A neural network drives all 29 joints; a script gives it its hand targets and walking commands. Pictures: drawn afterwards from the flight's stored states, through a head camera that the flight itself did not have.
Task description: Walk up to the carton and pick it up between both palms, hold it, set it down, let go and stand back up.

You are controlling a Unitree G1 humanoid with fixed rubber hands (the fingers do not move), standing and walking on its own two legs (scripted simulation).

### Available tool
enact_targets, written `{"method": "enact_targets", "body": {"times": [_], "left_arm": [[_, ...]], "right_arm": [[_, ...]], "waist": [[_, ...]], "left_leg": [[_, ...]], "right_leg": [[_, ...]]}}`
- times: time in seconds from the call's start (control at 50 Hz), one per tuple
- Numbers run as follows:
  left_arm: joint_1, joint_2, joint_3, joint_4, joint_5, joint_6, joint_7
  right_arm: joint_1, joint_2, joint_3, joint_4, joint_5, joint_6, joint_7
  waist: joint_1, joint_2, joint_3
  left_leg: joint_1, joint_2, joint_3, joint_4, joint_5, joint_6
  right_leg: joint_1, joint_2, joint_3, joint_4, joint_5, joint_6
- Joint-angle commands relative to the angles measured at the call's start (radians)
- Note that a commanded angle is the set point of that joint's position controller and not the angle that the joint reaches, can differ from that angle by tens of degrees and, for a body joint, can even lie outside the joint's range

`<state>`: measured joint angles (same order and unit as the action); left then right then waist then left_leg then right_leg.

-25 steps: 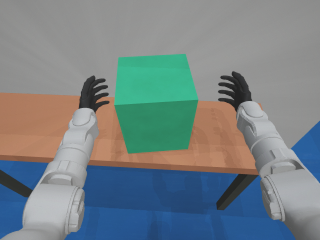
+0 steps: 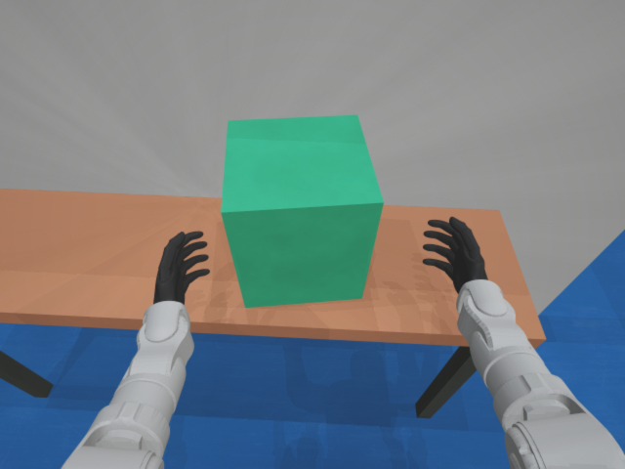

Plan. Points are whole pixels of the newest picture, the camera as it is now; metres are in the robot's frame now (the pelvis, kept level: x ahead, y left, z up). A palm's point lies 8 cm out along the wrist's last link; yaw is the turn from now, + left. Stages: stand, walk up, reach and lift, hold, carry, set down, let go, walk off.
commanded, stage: set down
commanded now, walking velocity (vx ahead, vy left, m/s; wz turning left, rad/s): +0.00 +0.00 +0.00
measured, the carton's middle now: (299, 215) +0.52 +0.03 -0.01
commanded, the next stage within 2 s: none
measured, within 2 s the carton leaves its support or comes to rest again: neither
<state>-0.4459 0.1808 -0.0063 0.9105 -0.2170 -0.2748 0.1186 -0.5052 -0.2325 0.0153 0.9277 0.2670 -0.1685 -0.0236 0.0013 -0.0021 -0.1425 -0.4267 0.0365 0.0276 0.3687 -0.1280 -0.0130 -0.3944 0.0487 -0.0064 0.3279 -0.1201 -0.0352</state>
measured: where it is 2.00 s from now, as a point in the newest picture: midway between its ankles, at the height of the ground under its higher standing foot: outside the picture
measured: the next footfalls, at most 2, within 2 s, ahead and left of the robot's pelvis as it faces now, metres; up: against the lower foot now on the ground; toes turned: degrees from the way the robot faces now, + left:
none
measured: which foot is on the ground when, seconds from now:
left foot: down 0.00-1.00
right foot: down 0.00-1.00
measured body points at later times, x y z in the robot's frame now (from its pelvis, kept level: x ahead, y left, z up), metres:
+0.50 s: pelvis +0.02 +0.01 +0.00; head +0.06 +0.02 +0.45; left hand +0.30 +0.20 -0.04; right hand +0.30 -0.21 -0.02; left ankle +0.02 +0.13 -0.74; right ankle +0.01 -0.10 -0.74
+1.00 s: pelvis +0.03 +0.00 +0.00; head +0.06 +0.02 +0.44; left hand +0.26 +0.21 -0.07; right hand +0.25 -0.22 -0.06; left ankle +0.02 +0.13 -0.74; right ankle +0.01 -0.10 -0.74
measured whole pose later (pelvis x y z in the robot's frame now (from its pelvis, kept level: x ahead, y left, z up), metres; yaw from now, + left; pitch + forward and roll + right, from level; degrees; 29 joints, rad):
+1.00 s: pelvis +0.03 +0.00 +0.00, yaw -2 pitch +7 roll +0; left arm 0.07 0.15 -0.02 0.74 -0.13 -0.41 0.08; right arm 0.04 -0.19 0.06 0.84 0.21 -0.47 0.06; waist 0.02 -0.04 -0.07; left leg -0.33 0.03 0.05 0.46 -0.25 -0.01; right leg -0.33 0.05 0.04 0.46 -0.24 -0.03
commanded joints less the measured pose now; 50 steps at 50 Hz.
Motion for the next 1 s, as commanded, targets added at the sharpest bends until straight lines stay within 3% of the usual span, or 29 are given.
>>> {"method": "enact_targets", "body": {"times": [0.0,0.12,0.28,0.42,0.58,0.7,0.82,0.98], "left_arm": [[-0.240,0.080,0.065,-0.171,0.061,-0.098,-0.018],[-0.117,0.039,0.076,-0.190,0.093,-0.148,-0.023],[0.000,0.018,0.035,-0.262,0.093,-0.216,-0.002],[0.137,0.000,0.020,-0.253,0.099,-0.264,-0.004],[0.248,-0.003,0.012,-0.223,0.087,-0.317,-0.020],[0.271,0.031,-0.010,-0.255,0.048,-0.269,-0.018],[0.370,0.047,-0.006,-0.301,0.068,-0.216,-0.019],[0.483,0.050,0.009,-0.316,0.100,-0.123,-0.044]], "right_arm": [[-0.268,-0.132,-0.024,-0.194,-0.009,-0.107,-0.006],[-0.135,-0.118,-0.019,-0.228,-0.026,-0.170,0.004],[0.007,-0.125,-0.019,-0.269,-0.015,-0.242,0.031],[0.150,-0.123,-0.007,-0.231,0.002,-0.313,0.054],[0.261,-0.123,-0.002,-0.195,-0.001,-0.403,0.072],[0.285,-0.109,-0.016,-0.221,-0.046,-0.366,0.088],[0.377,-0.090,0.003,-0.225,-0.043,-0.351,0.088],[0.491,-0.054,0.009,-0.200,-0.066,-0.324,0.070]], "waist": [[-0.001,-0.015,-0.460],[0.004,-0.043,-0.353],[0.010,-0.007,-0.319],[0.012,0.011,-0.288],[0.008,-0.020,-0.226],[0.009,-0.052,-0.209],[0.024,-0.017,-0.215],[0.023,-0.010,-0.110]], "left_leg": [[0.285,-0.039,-0.005,0.009,0.229,-0.018],[0.296,-0.038,0.000,-0.012,0.201,-0.029],[0.293,-0.043,0.009,-0.006,0.163,-0.046],[0.278,-0.046,0.011,0.034,0.180,-0.056],[0.246,-0.049,0.014,0.077,0.176,-0.063],[0.230,-0.045,0.026,0.052,0.063,-0.056],[0.234,-0.056,0.030,0.062,0.119,-0.055],[0.248,-0.057,0.021,0.050,0.145,-0.047]], "right_leg": [[0.226,-0.019,0.036,-0.018,0.305,0.037],[0.229,-0.017,0.049,-0.027,0.272,0.031],[0.193,-0.009,0.053,-0.004,0.232,0.030],[0.148,-0.003,0.057,0.028,0.222,0.026],[0.108,0.006,0.064,0.066,0.180,0.028],[0.091,0.005,0.058,0.067,0.089,0.045],[0.153,0.011,0.060,0.089,0.191,0.049],[0.191,0.002,0.073,0.060,0.214,0.046]]}}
